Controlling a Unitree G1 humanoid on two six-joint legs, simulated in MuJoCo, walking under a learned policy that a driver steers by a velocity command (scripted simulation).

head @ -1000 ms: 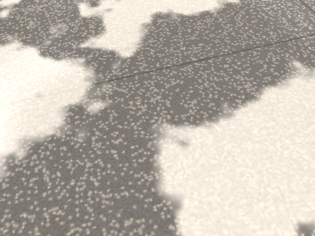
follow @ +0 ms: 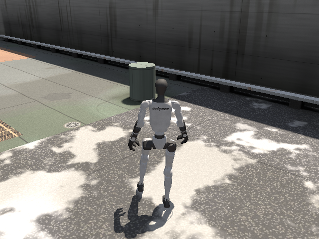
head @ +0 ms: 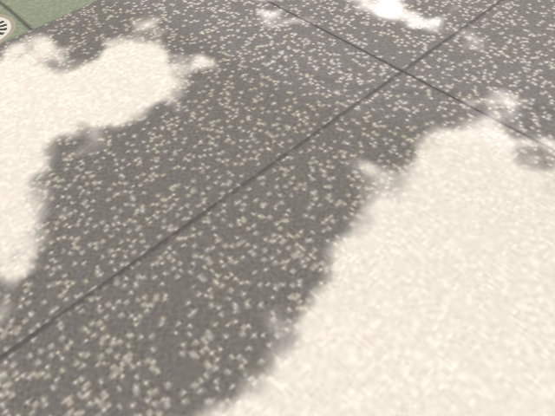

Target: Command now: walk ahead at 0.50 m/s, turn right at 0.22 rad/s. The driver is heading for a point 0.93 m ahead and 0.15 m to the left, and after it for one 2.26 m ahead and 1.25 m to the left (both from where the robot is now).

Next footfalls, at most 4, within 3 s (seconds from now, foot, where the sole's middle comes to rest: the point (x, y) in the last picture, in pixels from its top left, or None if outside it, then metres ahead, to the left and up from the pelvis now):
0.22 left None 0.32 0.15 -0.79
0.76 right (351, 359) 0.62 -0.09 -0.79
1.30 left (250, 268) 0.88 0.18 -0.79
1.78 right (282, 178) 1.22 0.11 -0.79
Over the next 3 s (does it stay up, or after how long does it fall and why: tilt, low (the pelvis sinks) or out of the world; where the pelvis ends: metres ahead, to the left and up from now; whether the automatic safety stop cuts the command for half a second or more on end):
stays up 1.51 0.58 -0.01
